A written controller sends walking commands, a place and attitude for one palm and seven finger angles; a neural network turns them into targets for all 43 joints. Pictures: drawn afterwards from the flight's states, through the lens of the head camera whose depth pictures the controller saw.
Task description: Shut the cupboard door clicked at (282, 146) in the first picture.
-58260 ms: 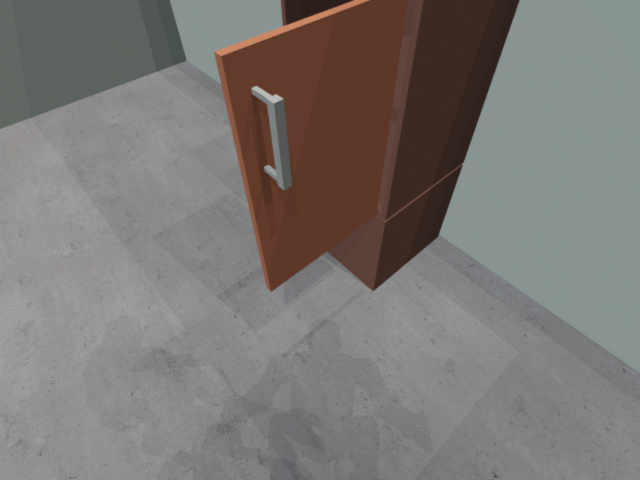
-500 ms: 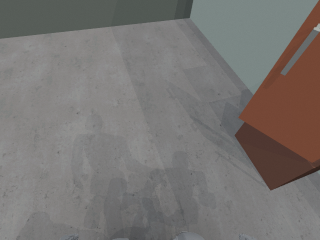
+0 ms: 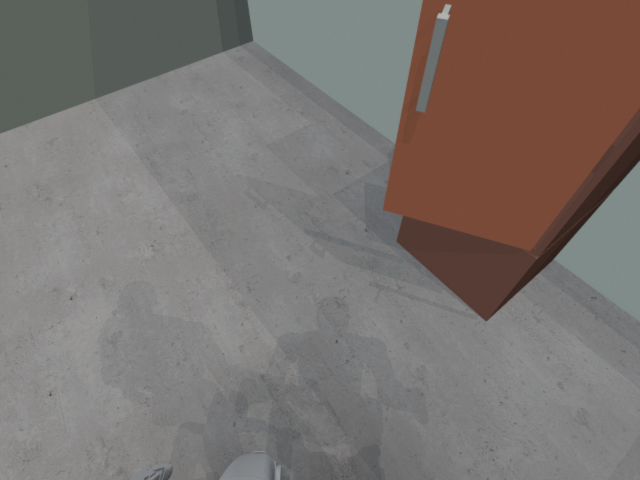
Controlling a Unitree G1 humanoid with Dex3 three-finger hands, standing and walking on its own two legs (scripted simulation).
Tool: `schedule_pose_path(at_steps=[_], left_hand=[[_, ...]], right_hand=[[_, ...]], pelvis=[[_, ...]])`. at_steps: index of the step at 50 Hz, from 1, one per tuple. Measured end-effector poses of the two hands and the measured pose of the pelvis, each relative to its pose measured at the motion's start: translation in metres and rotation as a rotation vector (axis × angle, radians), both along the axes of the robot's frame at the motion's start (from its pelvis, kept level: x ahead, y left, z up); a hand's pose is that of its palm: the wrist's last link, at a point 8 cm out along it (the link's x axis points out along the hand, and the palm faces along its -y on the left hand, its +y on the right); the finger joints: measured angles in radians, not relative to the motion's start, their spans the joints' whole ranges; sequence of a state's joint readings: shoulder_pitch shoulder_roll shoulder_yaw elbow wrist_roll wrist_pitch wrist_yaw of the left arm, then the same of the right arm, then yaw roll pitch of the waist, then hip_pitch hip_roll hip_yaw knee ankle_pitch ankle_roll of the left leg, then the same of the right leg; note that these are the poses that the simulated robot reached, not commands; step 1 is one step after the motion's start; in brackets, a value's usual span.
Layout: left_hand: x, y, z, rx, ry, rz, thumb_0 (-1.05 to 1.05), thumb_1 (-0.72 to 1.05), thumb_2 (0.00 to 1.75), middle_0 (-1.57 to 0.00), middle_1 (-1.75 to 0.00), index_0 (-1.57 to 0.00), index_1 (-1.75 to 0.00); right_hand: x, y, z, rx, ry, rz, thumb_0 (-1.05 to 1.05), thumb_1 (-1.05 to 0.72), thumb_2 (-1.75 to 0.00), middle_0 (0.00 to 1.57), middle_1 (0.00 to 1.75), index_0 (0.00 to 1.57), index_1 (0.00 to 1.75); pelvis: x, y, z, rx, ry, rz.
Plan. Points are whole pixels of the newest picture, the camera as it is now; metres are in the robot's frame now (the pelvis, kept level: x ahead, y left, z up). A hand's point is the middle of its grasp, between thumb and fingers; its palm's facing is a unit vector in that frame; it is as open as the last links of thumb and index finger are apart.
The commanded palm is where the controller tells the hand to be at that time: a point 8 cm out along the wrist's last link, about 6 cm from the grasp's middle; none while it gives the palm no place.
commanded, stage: turn to face it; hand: left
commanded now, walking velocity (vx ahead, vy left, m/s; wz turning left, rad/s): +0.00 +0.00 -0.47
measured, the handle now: (433, 61) +0.76 -0.16 +0.11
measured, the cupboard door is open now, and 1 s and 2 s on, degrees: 31 31 31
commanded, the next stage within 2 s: take the last steps up to it in 0.38 s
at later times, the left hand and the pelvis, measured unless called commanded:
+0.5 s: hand (207, 471) +0.15 +0.17 -0.16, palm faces -0.23 -0.94 -0.26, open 7.4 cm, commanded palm none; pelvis +0.01 +0.00 -0.01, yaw -13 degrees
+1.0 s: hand (253, 417) +0.22 +0.12 -0.17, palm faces -0.37 -0.92 -0.14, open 7.4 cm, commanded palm none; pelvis +0.09 -0.04 +0.01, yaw -21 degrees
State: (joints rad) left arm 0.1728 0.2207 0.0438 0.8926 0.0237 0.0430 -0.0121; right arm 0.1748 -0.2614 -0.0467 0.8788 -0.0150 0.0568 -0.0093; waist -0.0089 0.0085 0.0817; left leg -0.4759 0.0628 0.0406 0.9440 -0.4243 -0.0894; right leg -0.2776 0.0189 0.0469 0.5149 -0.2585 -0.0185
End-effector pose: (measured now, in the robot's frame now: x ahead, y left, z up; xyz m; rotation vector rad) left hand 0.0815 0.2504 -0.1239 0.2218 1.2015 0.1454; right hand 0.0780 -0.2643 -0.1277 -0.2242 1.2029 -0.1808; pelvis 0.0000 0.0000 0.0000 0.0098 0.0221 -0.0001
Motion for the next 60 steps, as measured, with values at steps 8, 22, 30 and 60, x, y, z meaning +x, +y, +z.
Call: schedule_pose_path(at_steps=[8,22,30,60], left_hand=[[0.02,0.016,-0.025,-0.049,0.024,-0.054,0.0,0.91,0.9,-0.2,-0.3,-0.2,-0.3],[0.07,-0.016,-0.005,-0.003,-0.019,-0.215,0.0,0.91,0.9,-0.2,-0.3,-0.19,-0.3],[0.061,-0.044,0.001,-0.007,0.017,-0.247,0.0,0.91,0.9,-0.2,-0.3,-0.2,-0.3],[0.26,-0.191,-0.02,-0.06,-0.052,-0.45,0.0,0.91,0.9,-0.2,-0.3,-0.19,-0.3]], right_hand=[[-0.002,0.023,0.008,-0.042,-0.07,-0.044,0.0,-0.9,-0.89,0.2,0.3,0.2,0.3],[-0.093,0.019,-0.017,0.045,0.083,-0.243,0.0,-0.9,-0.89,0.21,0.3,0.21,0.3],[-0.111,0.006,-0.016,0.063,0.136,-0.313,0.0,-0.91,-0.89,0.2,0.3,0.2,0.3],[-0.118,-0.016,-0.021,0.184,0.404,-0.553,0.0,-0.9,-0.89,0.21,0.3,0.21,0.3]], pelvis=[[0.007,0.023,-0.01,-0.025,0.001,-0.092],[0.009,0.002,-0.008,-0.015,-0.009,-0.219],[0.013,-0.007,0.001,-0.012,-0.007,-0.248],[0.146,-0.119,-0.018,-0.015,-0.01,-0.386]])
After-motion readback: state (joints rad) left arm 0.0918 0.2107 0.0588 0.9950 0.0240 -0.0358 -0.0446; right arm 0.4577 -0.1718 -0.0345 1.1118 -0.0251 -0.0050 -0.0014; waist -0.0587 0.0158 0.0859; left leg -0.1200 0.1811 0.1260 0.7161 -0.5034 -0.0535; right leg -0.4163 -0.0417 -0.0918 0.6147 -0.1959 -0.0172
